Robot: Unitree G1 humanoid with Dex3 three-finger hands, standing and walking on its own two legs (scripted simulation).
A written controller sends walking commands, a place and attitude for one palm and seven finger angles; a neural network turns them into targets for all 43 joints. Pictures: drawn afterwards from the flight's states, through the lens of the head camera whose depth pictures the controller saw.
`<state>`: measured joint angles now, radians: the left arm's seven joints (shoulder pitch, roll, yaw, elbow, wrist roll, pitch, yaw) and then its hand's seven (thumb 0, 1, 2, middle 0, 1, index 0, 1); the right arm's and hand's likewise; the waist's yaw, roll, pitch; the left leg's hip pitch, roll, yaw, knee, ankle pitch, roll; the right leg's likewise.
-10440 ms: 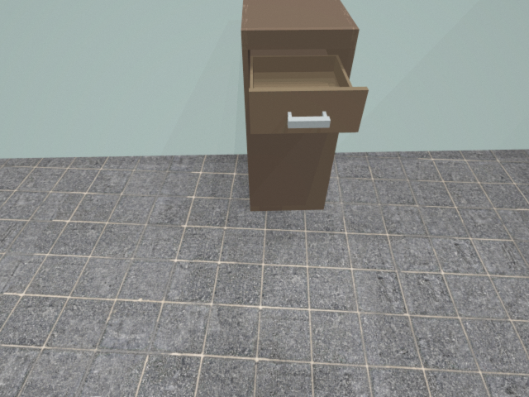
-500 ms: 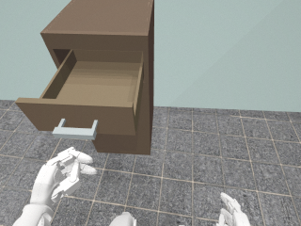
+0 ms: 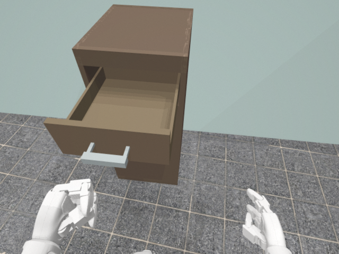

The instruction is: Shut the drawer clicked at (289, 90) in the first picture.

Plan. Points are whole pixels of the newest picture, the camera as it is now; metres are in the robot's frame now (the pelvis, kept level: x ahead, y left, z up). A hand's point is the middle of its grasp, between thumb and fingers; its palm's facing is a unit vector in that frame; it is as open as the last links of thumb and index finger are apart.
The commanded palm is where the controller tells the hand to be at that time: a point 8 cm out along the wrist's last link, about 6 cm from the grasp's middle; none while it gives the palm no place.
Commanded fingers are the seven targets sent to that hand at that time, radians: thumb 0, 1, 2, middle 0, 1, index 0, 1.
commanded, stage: raise the hand and make a fist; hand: left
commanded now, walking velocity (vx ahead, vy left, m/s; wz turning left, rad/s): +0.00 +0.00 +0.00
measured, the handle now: (107, 153) +0.36 +0.21 +0.01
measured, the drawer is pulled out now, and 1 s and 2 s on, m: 0.28 0.28 0.28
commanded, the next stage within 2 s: bring the fist close to the handle in 0.60 s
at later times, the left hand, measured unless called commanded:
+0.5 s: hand (81, 210) +0.18 +0.18 +0.11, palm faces +0.00 -1.00 -0.09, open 3.3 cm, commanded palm +0.14 +0.24 +0.12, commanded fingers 0.00 0.90 0.90 -1.40 -1.60 -1.40 -1.60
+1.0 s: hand (91, 202) +0.20 +0.18 +0.08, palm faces -0.01 -1.00 -0.07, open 3.3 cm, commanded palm +0.18 +0.24 +0.08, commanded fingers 0.00 0.90 0.90 -1.40 -1.60 -1.40 -1.60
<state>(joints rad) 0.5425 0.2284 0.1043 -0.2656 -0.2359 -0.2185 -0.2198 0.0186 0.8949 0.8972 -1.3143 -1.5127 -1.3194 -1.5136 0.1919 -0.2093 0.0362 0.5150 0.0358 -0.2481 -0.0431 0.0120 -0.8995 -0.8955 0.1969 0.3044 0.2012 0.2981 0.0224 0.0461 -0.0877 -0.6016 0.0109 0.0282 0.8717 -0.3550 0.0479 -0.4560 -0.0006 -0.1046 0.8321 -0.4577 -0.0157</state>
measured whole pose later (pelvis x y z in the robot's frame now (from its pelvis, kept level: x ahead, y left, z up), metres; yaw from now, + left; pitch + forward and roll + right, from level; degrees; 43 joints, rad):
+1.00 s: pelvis +0.00 -0.02 +0.01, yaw +0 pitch +4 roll -1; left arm 0.41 0.25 0.22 -0.04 -0.30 -0.26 -0.33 0.02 0.89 0.90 -1.40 -1.60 -1.40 -1.60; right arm 0.22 -0.26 0.03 0.62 0.04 -0.32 -0.07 0.01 -0.90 -0.90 0.20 0.30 0.20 0.30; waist 0.01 0.06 -0.06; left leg -0.54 0.02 0.01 0.79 -0.32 0.02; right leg -0.40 0.02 -0.12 0.77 -0.43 -0.04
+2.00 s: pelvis -0.01 -0.01 -0.03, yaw -1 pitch +13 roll -2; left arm 0.20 0.25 0.17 0.16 -0.26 -0.37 -0.25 0.02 0.90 0.90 -1.40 -1.60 -1.40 -1.60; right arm 0.25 -0.25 0.02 0.56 0.03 -0.17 -0.05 0.01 -0.90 -0.90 0.20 0.30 0.20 0.30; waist -0.03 0.05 -0.12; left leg -0.89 0.04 0.02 1.07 -0.41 0.03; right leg -0.75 0.01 -0.10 1.05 -0.53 -0.04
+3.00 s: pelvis -0.02 -0.01 -0.04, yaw -1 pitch +14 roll -3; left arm -0.24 0.32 0.22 0.54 -0.23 -0.36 -0.27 -0.04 0.75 0.90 -1.40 -1.60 -1.40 -1.60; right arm 0.25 -0.27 0.04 0.61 0.03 -0.12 -0.06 0.01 -0.90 -0.90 0.20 0.30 0.20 0.30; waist -0.04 0.05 -0.11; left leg -0.94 0.04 0.01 1.09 -0.40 0.03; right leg -0.80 0.02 -0.12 1.07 -0.52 -0.04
